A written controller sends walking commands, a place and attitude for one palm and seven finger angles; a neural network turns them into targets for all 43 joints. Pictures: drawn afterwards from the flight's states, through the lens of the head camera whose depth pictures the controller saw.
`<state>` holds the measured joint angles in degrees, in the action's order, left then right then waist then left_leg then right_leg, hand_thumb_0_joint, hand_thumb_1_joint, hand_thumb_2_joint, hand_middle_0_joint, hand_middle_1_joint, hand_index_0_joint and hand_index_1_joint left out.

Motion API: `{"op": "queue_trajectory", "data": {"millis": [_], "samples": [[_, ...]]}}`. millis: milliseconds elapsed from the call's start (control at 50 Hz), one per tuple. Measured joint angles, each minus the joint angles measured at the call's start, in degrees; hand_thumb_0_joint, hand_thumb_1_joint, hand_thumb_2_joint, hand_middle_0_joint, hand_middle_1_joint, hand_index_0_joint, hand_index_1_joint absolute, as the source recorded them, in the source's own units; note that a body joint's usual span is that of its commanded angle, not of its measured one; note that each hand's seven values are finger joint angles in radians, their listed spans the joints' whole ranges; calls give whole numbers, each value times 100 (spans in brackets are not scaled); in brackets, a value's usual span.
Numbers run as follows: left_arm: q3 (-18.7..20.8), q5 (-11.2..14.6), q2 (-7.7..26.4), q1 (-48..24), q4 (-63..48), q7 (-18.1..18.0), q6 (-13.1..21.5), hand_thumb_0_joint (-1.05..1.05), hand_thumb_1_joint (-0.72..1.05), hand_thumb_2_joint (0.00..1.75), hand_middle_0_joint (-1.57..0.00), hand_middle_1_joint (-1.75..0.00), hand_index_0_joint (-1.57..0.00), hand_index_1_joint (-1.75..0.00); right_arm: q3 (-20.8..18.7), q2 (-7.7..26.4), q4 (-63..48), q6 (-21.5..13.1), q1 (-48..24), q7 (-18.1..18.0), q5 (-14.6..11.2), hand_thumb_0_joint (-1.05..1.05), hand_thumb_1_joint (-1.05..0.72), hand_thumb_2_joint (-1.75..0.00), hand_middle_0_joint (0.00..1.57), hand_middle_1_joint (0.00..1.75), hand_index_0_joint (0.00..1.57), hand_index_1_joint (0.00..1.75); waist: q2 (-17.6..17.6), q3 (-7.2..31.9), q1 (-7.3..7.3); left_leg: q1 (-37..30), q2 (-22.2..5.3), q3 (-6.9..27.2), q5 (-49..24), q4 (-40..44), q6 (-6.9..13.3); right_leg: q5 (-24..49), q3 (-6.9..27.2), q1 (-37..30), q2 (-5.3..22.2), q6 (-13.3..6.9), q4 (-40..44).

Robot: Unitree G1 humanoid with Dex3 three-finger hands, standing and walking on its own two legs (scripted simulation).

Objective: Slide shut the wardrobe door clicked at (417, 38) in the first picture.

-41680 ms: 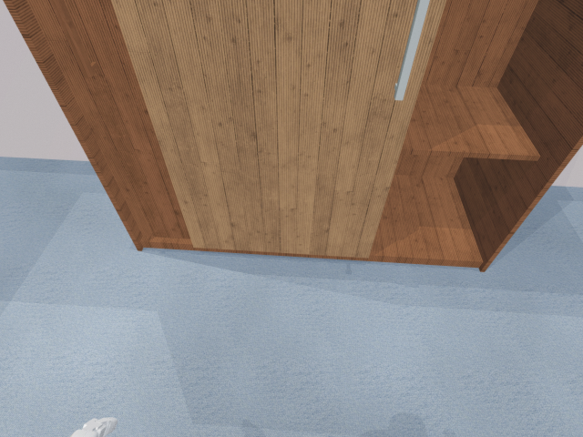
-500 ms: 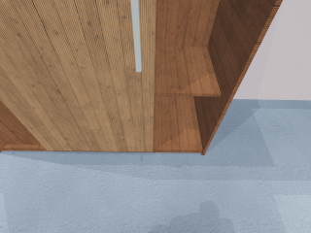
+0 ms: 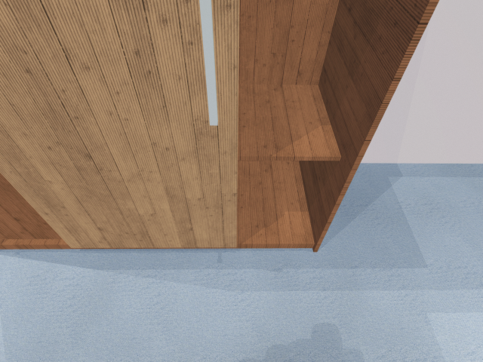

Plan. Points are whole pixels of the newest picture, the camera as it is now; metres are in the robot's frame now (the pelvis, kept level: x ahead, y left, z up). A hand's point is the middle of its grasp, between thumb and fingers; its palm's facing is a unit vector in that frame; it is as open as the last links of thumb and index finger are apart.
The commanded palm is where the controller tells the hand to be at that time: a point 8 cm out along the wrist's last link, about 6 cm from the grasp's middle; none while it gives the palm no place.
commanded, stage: let the arm hang, fingers relaxed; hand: left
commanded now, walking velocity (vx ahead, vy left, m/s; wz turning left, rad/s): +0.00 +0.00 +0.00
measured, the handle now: (210, 56) +0.64 +0.10 +0.18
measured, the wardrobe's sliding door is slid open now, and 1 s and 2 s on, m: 0.35 0.35 0.35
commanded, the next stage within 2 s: look to check the result in 0.08 s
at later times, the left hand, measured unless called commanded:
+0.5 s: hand out of the picture +0.02 +0.17 -0.18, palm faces +0.00 -0.98 -0.18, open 7.4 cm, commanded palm none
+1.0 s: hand out of the picture +0.02 +0.17 -0.18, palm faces -0.01 -0.98 -0.18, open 7.4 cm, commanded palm none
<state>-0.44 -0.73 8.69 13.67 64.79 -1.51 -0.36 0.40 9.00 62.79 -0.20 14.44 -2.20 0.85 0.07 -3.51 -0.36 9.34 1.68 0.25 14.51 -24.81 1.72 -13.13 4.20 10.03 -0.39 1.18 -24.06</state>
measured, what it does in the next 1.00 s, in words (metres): stands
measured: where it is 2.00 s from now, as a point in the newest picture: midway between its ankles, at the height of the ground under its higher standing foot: outside the picture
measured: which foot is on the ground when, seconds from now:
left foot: down 0.00-1.00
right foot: down 0.00-1.00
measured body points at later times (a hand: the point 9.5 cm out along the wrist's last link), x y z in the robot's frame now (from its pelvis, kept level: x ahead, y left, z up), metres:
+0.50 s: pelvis +0.02 +0.01 +0.00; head +0.04 +0.01 +0.45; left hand +0.02 +0.23 -0.16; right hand +0.00 -0.21 -0.16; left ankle -0.01 +0.10 -0.74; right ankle +0.00 -0.14 -0.74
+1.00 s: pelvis +0.04 +0.00 -0.01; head +0.06 +0.00 +0.44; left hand +0.03 +0.23 -0.17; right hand +0.01 -0.22 -0.16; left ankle -0.01 +0.10 -0.74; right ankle +0.00 -0.14 -0.74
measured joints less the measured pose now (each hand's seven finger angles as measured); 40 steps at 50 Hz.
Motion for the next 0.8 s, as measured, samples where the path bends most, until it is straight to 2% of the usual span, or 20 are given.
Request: {"op": "queue_trajectory", "data": {"millis": [800], "samples": [[49,18,-30,64,14,-35,2,1,91,90,-20,-30,-20,-30,-6,-121,108,-35,157,-56,-15,0,-91,-90,20,30,20,30,-28,-40,-24,-229,53,-50,170,63,71,-172,48,-207,56,54,43]]}}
